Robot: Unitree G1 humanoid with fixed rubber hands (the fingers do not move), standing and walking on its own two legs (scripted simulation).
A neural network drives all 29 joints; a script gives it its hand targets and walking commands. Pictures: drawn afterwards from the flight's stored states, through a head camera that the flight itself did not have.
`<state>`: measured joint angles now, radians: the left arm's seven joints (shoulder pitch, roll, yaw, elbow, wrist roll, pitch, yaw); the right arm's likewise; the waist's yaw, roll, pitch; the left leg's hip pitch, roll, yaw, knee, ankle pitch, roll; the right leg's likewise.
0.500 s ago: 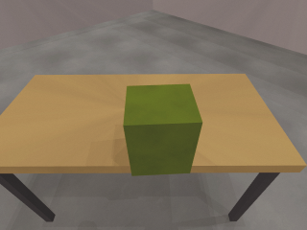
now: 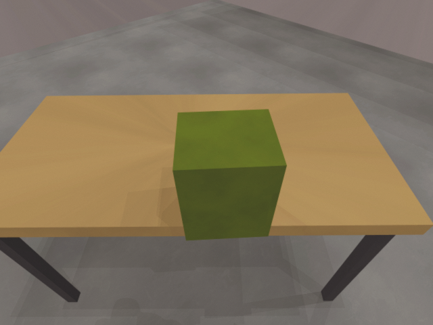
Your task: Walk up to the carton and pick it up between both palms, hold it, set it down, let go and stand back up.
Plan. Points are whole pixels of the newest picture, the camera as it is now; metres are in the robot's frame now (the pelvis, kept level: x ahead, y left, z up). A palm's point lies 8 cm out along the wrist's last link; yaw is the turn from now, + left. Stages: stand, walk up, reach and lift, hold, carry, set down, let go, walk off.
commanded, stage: stand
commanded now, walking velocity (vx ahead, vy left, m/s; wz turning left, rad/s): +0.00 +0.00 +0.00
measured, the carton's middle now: (225, 177) +0.43 +0.00 +0.03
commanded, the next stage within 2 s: none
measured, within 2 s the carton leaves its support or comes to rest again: neither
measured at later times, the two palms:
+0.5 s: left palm out of the picture +0.06 +0.27 -0.12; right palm out of the picture +0.07 -0.27 -0.12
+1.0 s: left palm out of the picture +0.06 +0.27 -0.12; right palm out of the picture +0.07 -0.27 -0.12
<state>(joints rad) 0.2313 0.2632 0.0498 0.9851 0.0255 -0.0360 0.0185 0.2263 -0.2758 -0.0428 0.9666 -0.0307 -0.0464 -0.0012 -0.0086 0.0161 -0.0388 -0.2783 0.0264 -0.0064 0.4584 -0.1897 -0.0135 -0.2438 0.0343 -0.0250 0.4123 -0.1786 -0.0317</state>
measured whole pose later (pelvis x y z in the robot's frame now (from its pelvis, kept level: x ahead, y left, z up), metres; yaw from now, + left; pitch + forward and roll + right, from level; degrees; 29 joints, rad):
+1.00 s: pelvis +0.00 +0.00 +0.00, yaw +0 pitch +0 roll -1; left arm 0.23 0.26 0.05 0.99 0.03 -0.04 0.02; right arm 0.23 -0.28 -0.04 0.98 -0.03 -0.05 0.00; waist -0.01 0.03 -0.04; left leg -0.28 0.03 -0.01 0.46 -0.19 -0.01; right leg -0.24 0.03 -0.03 0.41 -0.18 -0.03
